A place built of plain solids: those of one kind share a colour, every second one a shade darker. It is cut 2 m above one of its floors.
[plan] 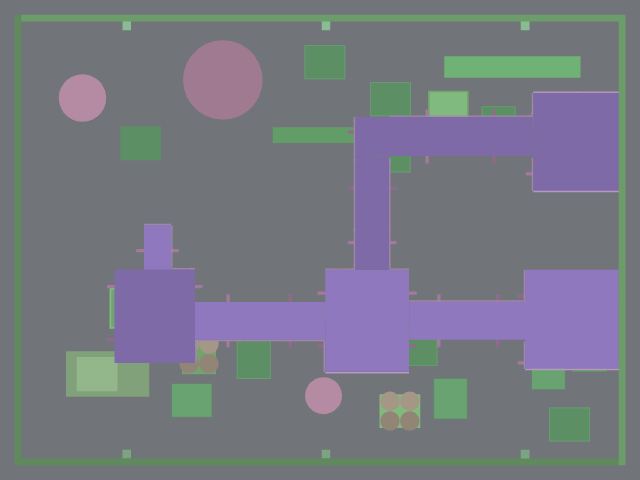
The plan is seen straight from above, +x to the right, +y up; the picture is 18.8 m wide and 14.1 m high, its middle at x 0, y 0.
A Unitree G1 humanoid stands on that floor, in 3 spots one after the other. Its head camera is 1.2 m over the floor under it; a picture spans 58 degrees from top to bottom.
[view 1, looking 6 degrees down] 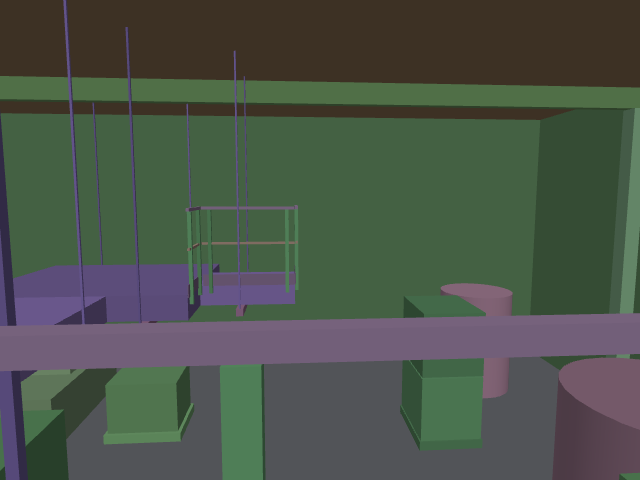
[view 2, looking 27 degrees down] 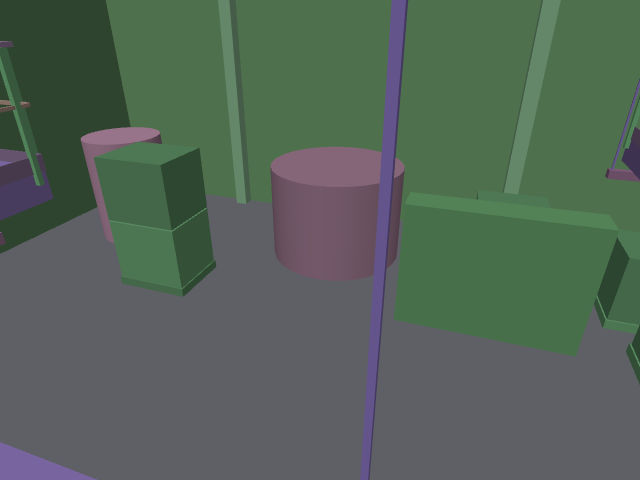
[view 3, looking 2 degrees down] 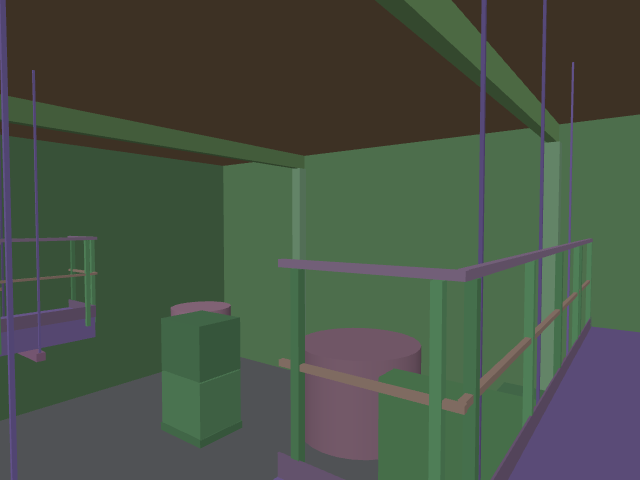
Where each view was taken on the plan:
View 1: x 1.53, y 0.36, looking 176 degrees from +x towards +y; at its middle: wall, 10.39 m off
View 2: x -0.74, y -2.37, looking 109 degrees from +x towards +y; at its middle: tank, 7.02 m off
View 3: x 1.53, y -2.37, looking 127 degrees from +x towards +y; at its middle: wall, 11.02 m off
